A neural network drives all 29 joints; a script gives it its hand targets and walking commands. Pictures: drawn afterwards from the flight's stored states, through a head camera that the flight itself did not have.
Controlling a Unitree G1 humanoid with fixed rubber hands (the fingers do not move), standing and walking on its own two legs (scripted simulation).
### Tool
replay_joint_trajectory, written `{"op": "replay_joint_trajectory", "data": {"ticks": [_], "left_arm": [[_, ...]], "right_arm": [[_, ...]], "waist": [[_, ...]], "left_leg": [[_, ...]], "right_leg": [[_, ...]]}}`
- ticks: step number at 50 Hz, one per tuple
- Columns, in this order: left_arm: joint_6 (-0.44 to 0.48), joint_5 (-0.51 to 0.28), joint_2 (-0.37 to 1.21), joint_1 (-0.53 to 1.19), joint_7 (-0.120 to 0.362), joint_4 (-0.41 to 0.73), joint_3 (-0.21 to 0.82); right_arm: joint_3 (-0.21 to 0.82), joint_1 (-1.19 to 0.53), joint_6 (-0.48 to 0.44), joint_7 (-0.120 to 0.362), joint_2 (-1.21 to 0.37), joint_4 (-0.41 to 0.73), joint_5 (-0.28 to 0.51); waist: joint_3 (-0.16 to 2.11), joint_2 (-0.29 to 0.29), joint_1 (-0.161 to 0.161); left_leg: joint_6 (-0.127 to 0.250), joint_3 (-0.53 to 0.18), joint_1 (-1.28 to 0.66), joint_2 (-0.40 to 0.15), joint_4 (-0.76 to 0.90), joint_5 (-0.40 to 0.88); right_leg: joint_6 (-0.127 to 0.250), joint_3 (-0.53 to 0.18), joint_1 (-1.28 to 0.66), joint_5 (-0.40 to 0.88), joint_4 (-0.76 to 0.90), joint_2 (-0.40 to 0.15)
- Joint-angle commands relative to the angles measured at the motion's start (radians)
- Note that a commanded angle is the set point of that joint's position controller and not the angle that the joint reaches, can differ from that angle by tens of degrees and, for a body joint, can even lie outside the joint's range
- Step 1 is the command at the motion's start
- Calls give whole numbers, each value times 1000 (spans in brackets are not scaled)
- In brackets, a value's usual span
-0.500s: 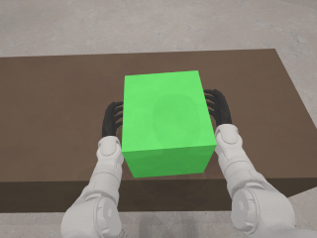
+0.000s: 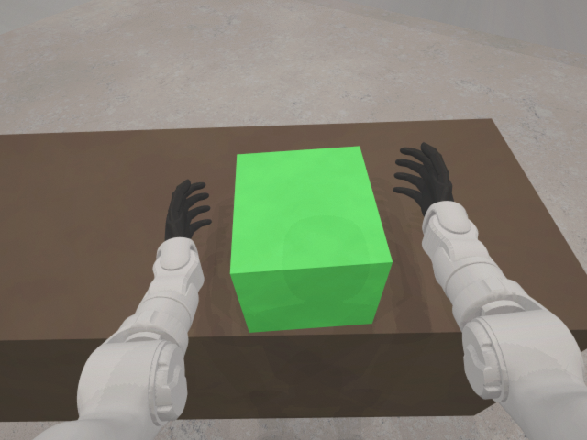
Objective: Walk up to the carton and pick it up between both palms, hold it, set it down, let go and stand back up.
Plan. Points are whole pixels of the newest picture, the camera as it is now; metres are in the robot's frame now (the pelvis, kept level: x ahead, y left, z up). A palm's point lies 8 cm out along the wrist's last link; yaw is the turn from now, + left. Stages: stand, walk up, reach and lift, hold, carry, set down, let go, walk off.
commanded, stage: set down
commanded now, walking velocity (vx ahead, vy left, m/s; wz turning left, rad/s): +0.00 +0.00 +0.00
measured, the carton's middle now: (304, 239) +0.44 +0.00 -0.01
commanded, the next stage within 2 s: none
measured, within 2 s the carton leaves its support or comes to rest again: neither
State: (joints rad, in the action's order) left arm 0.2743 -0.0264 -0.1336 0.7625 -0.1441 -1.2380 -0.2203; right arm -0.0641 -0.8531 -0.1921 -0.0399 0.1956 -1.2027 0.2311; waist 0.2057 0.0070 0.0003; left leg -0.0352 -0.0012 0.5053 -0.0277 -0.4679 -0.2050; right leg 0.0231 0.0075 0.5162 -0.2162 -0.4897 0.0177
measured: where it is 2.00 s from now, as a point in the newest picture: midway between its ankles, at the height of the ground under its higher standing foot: outside the picture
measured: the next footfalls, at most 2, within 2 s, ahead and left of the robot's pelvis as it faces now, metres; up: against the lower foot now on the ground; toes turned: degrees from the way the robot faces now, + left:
none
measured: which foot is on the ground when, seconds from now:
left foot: down 0.00-1.00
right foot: down 0.00-1.00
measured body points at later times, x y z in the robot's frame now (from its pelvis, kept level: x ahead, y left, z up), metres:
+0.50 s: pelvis -0.02 +0.00 +0.00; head +0.00 +0.01 +0.45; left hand +0.41 +0.20 +0.10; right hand +0.41 -0.20 +0.10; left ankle +0.00 +0.14 -0.73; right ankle +0.00 -0.10 -0.73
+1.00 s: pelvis -0.02 +0.02 +0.00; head -0.01 +0.04 +0.45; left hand +0.38 +0.20 +0.09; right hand +0.37 -0.20 +0.08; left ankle +0.00 +0.14 -0.73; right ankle +0.00 -0.10 -0.73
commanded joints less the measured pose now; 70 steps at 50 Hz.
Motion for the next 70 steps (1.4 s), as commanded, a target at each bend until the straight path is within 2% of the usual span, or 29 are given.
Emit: {"op": "replay_joint_trajectory", "data": {"ticks": [1,5,13,15,18,20,23,24,25,29,31,34,35,38,41,44,45,46,47,50,51,54,55,59,62,63,64,67,70], "left_arm": [[-41,-155,-167,491,6,201,115],[-92,-162,-214,536,13,198,104],[-154,-173,-243,530,13,345,102],[-171,-161,-245,547,13,332,101],[-212,-138,-184,455,18,337,123],[-228,-112,-204,433,20,457,96],[-264,-77,-185,382,27,459,73],[-275,-52,-148,259,32,482,63],[-287,-59,-159,341,35,496,79],[-332,-35,-108,247,31,551,101],[-354,-48,-100,289,20,510,131],[-380,-21,-48,164,8,665,125],[-393,-47,-93,358,-2,673,155],[-423,-27,0,144,-9,666,178],[-443,-53,-44,280,-24,753,196],[-458,-29,9,84,-31,768,208],[-457,-29,-9,131,-29,803,198],[-461,3,26,-43,-20,817,186],[-470,-35,-46,208,-21,836,195],[-464,-7,-21,83,-24,805,187],[-458,8,9,-50,-19,853,175],[-441,-5,-2,-27,-21,880,194],[-448,-24,-41,115,-22,850,203],[-420,-13,17,-135,-9,905,215],[-402,-16,-2,-55,-17,880,228],[-389,-12,31,-208,-19,894,232],[-386,-16,4,-139,-15,890,228],[-344,-17,48,-299,-17,927,253],[-323,-37,10,-139,-32,917,276]], "right_arm": [[189,-410,19,34,222,122,165],[215,-465,69,54,220,175,188],[187,-487,95,49,244,382,179],[149,-501,114,45,256,356,157],[169,-411,126,49,241,334,162],[162,-391,108,39,248,411,169],[161,-370,110,34,267,409,172],[187,-233,103,33,243,400,176],[155,-330,105,32,271,430,174],[134,-250,101,41,278,476,166],[108,-288,118,56,289,479,148],[93,-145,80,67,306,560,141],[23,-330,98,67,360,573,116],[26,-113,105,88,329,511,91],[-29,-254,113,98,390,569,70],[-13,-68,114,119,360,517,70],[-23,-106,110,119,366,547,65],[9,83,97,118,335,523,73],[-57,-172,114,115,392,581,58],[-7,-42,117,128,343,542,60],[13,81,94,132,321,575,72],[-16,56,78,134,356,607,79],[-30,-86,91,130,367,646,70],[-7,155,51,139,341,688,78],[-30,95,46,142,351,686,70],[-11,242,38,149,329,689,80],[-3,182,37,146,325,707,77],[-4,346,14,159,317,698,83],[-34,191,4,169,344,722,73]], "waist": [[512,-98,90],[432,-110,131],[514,-136,107],[481,-118,96],[400,-103,93],[491,-79,105],[436,-83,104],[414,-81,106],[428,-71,91],[371,-21,91],[314,-23,82],[380,-5,90],[412,16,49],[290,20,48],[356,39,37],[278,19,30],[318,8,32],[300,-7,27],[353,10,8],[257,-4,34],[270,-27,39],[316,-9,23],[319,-2,24],[289,-25,21],[270,4,20],[238,-15,25],[220,-25,35],[183,-18,28],[190,-8,15]], "left_leg": [[-23,56,-130,15,-44,350],[1,62,-81,20,-5,227],[7,48,-55,34,10,227],[13,48,-46,32,21,171],[5,38,-128,21,31,205],[-9,42,-207,25,21,309],[-10,34,-223,28,30,329],[-9,27,-258,25,38,362],[-12,30,-270,26,41,354],[-22,19,-398,12,45,371],[-20,10,-383,2,57,272],[-31,2,-481,-10,50,362],[-40,6,-450,-7,46,293],[-30,-30,-454,-29,88,179],[-43,-29,-439,-28,87,166],[-33,-42,-465,-35,100,154],[-34,-39,-456,-33,101,161],[-33,-34,-502,-27,97,236],[-35,-22,-457,-22,85,227],[-17,-15,-406,-15,110,149],[-15,-14,-447,-14,102,223],[-20,-10,-465,-5,79,297],[-14,6,-408,1,83,236],[-11,3,-469,-2,83,300],[-7,3,-429,1,95,222],[-7,-4,-445,-2,103,231],[-4,7,-408,-2,109,207],[-2,-8,-436,-4,118,169],[1,-4,-396,-3,123,90]], "right_leg": [[-22,-28,-324,416,5,37],[-20,-50,-307,293,39,20],[-43,-58,-446,442,15,13],[-41,-59,-411,374,27,13],[-26,-46,-369,311,62,25],[-28,-46,-426,434,70,26],[-32,-45,-429,486,73,34],[-28,-42,-462,508,79,38],[-28,-40,-432,490,92,40],[-9,-17,-348,352,142,59],[3,-6,-273,208,167,59],[14,7,-311,279,163,77],[13,14,-261,216,168,76],[25,21,-256,148,163,69],[31,30,-245,127,159,69],[32,34,-260,144,155,71],[30,36,-281,159,154,69],[21,31,-336,238,160,73],[22,35,-300,195,157,71],[24,25,-321,151,162,60],[20,24,-360,226,160,65],[13,30,-346,250,154,69],[13,18,-332,208,158,62],[17,19,-383,263,165,64],[17,14,-343,194,164,56],[17,18,-367,205,166,57],[15,10,-364,190,166,54],[22,18,-362,163,167,50],[24,15,-309,86,165,45]]}}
